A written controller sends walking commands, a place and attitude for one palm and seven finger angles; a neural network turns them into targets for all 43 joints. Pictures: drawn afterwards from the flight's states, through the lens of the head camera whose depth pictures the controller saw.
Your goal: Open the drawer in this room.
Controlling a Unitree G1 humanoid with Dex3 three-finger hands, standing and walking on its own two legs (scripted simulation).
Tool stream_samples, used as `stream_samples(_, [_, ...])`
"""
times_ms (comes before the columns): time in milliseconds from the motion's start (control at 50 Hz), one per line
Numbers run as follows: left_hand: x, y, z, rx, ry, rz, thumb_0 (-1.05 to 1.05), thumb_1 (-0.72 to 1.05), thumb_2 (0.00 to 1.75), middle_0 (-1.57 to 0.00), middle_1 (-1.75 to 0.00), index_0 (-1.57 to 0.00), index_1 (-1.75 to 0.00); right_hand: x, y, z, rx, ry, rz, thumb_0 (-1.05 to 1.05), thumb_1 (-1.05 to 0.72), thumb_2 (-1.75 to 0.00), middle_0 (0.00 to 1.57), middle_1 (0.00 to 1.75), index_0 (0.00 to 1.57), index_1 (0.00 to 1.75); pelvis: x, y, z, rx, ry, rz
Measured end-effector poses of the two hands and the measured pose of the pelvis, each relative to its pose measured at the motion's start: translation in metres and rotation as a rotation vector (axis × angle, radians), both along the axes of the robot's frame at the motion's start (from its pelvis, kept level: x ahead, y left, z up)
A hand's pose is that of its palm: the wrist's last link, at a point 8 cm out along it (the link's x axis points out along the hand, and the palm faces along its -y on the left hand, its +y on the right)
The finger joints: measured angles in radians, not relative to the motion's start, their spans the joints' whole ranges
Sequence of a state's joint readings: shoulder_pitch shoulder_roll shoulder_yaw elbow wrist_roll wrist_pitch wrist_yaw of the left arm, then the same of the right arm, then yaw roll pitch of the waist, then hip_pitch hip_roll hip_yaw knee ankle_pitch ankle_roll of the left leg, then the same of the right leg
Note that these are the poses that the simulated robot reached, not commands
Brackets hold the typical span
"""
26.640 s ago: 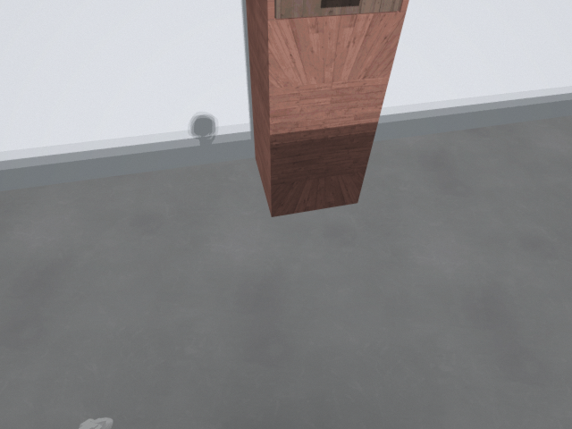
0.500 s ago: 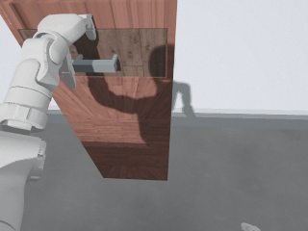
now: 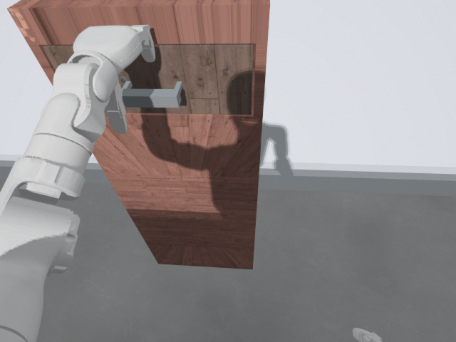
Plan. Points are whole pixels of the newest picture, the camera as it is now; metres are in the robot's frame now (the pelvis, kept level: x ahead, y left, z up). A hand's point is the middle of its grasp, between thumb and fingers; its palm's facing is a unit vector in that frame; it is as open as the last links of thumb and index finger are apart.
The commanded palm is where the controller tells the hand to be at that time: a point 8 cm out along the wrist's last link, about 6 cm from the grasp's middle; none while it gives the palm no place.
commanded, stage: re-aim the fingers above the handle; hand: left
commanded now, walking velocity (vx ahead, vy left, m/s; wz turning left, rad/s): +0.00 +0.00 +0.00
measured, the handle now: (150, 91) +0.53 +0.16 +0.18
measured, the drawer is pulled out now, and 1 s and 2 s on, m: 0.00 0.00 0.00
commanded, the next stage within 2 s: lower the fingers behind the handle in 1.64 s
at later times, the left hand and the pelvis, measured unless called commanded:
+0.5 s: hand (127, 80) +0.47 +0.18 +0.24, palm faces +0.02 -0.01 -1.00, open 13.8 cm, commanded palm +0.44 +0.19 +0.30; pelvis +0.00 -0.01 +0.00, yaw +0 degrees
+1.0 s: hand (124, 78) +0.47 +0.18 +0.24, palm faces +0.02 -0.02 -1.00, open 13.8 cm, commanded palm +0.45 +0.20 +0.30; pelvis +0.00 -0.01 +0.00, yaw +0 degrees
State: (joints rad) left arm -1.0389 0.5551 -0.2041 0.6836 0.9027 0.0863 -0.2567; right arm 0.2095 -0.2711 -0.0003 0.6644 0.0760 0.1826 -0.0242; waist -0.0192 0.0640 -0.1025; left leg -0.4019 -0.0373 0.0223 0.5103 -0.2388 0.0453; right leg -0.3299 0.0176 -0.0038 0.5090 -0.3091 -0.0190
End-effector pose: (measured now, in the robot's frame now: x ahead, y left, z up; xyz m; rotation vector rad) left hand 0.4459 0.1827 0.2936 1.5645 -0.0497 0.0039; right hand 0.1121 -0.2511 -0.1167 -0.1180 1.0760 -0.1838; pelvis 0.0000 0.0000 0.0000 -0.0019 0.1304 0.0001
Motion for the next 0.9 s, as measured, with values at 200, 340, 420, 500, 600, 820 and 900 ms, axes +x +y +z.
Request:
stream_samples(200, [0.002,-0.009,-0.004,-0.003,0.013,-0.027,0.0,-0.49,0.3,-0.32,-1.2,-0.32,-1.21,-0.003,-0.005,0.001,-0.013,-0.012,-0.005,0.0,-0.9,-0.9,0.2,0.3,0.2,0.3,-0.003,-0.005,0.0,0.003,-0.004,-0.004])
stream_samples(340, [0.005,-0.002,-0.001,0.013,0.012,0.013,0.0,-0.49,0.3,-0.32,-1.2,-0.32,-1.2,-0.016,-0.014,-0.002,-0.02,0.028,-0.023,0.0,-0.9,-0.9,0.2,0.3,0.2,0.3,-0.002,-0.009,0.001,0.004,0.002,-0.005])
stream_samples(420, [0.004,-0.004,-0.001,0.007,0.017,0.002,0.0,-0.49,0.3,-0.31,-1.2,-0.32,-1.2,-0.021,-0.018,-0.003,-0.023,0.048,-0.029,0.01,-0.91,-0.9,0.2,0.3,0.2,0.3,0.0,-0.01,0.001,0.004,-0.001,-0.004])
stream_samples(500, [0.002,-0.006,-0.003,0.001,0.018,-0.015,0.0,-0.49,0.3,-0.31,-1.2,-0.32,-1.2,-0.021,-0.021,-0.003,-0.024,0.049,-0.035,0.01,-0.91,-0.9,0.2,0.3,0.2,0.3,0.002,-0.011,0.001,0.004,-0.004,-0.007])
stream_samples(600, [0.001,0.0,-0.004,-0.014,0.01,-0.005,0.0,-0.49,0.3,-0.31,-1.2,-0.32,-1.2,-0.013,-0.022,-0.001,-0.024,0.029,-0.033,0.01,-0.91,-0.9,0.2,0.3,0.2,0.3,0.002,-0.012,0.001,0.005,-0.007,-0.011])
stream_samples(820, [-0.004,0.005,-0.003,0.021,0.026,-0.014,0.0,-0.49,0.3,-0.32,-1.2,-0.32,-1.2,0.005,-0.018,0.002,-0.03,0.0,0.001,0.01,-0.91,-0.9,0.2,0.3,0.2,0.3,0.003,-0.011,0.001,0.003,-0.005,0.009])
stream_samples(900, [-0.002,-0.003,-0.003,0.002,0.017,-0.042,0.0,-0.49,0.3,-0.32,-1.2,-0.32,-1.2,0.009,-0.014,0.002,-0.025,-0.006,0.011,0.01,-0.91,-0.9,0.2,0.3,0.2,0.3,0.003,-0.01,0.001,0.003,-0.003,0.008])
